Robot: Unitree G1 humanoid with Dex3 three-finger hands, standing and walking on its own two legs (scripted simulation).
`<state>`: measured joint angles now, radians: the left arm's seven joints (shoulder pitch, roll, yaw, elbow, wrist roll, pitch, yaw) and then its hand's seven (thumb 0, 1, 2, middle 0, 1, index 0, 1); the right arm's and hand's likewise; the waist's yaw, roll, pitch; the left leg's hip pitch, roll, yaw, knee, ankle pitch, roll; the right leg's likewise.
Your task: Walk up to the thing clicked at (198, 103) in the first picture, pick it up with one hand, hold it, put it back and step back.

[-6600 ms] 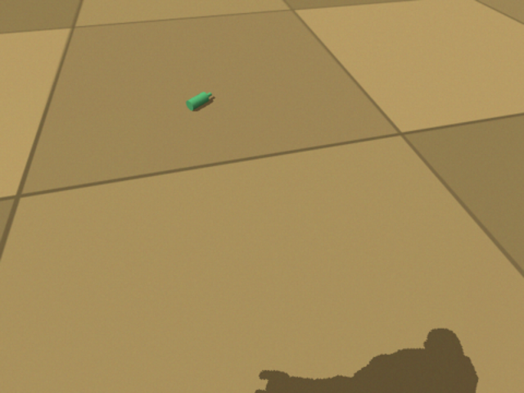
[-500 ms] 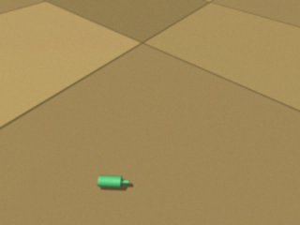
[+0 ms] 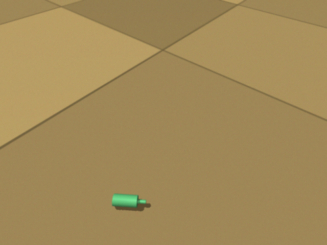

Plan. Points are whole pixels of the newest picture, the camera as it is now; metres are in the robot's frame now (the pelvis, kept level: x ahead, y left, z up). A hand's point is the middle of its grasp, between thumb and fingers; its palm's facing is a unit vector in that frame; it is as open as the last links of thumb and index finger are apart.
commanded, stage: walk up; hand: left
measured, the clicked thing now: (129, 200) +0.49 +0.20 -0.74
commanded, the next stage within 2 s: stand in 0.30 s
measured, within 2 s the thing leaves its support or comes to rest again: neither
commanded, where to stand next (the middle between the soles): +0.07 +0.00 m, yaw -2 degrees
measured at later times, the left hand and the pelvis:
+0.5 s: hand out of the picture +0.08 +0.25 -0.16, palm faces +0.00 -0.94 -0.33, open 7.4 cm; pelvis +0.00 +0.00 +0.00, yaw +0 degrees
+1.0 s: hand out of the picture +0.07 +0.25 -0.16, palm faces -0.01 -0.94 -0.34, open 7.4 cm; pelvis +0.00 -0.01 +0.00, yaw -1 degrees
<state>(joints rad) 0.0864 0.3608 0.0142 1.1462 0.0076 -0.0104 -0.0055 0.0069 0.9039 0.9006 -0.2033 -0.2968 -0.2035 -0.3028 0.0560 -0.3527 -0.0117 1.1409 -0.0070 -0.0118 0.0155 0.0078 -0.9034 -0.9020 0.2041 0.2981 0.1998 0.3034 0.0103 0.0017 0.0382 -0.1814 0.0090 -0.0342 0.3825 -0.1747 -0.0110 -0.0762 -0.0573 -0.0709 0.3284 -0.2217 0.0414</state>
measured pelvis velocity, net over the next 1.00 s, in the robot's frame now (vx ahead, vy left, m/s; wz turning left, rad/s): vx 0.00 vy -0.01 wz -0.01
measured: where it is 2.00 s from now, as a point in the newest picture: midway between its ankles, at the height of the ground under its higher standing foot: outside the picture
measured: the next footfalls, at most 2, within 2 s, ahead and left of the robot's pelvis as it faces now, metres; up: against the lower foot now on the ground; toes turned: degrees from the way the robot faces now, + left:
none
